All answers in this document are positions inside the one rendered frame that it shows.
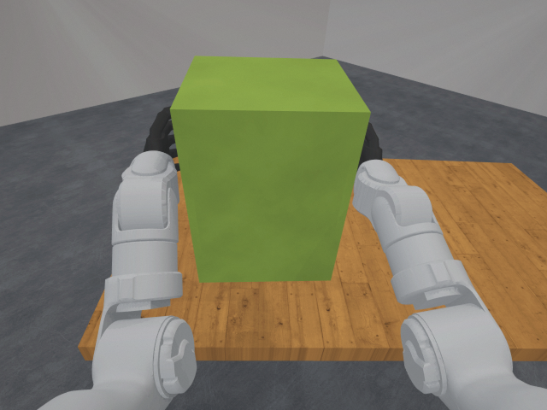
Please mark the left robot upper arm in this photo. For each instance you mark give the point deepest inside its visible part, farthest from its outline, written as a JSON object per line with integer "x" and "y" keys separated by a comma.
{"x": 140, "y": 364}

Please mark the left robot forearm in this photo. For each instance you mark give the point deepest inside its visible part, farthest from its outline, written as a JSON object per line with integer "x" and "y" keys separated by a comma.
{"x": 144, "y": 235}

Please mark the right robot forearm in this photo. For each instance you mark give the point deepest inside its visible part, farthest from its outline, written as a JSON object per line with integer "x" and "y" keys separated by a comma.
{"x": 424, "y": 271}

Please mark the table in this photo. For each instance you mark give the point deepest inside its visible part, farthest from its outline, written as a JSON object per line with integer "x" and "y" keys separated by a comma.
{"x": 494, "y": 220}

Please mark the left robot hand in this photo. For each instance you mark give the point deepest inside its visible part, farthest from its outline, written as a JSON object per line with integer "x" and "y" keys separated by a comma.
{"x": 159, "y": 139}

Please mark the right robot hand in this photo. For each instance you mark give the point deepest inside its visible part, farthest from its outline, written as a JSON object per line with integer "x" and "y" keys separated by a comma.
{"x": 370, "y": 148}

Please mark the carton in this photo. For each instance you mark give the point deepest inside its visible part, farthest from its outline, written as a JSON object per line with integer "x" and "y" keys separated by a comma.
{"x": 268, "y": 152}

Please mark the right robot upper arm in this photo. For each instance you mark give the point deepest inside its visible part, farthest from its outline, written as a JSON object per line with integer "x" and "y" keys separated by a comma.
{"x": 458, "y": 354}

